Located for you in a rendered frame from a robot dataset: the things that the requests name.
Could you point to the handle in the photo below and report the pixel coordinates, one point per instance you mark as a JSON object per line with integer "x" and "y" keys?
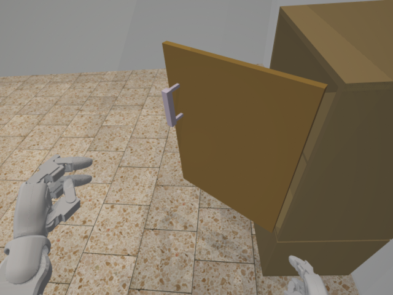
{"x": 169, "y": 105}

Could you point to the left robot hand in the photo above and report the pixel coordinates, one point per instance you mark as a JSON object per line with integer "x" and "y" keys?
{"x": 34, "y": 201}

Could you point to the right robot hand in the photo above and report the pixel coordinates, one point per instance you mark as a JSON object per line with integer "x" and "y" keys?
{"x": 312, "y": 283}

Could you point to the robot left forearm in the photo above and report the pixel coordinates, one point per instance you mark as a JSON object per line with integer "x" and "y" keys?
{"x": 27, "y": 268}

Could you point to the cupboard door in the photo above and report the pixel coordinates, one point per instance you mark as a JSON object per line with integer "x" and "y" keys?
{"x": 244, "y": 128}

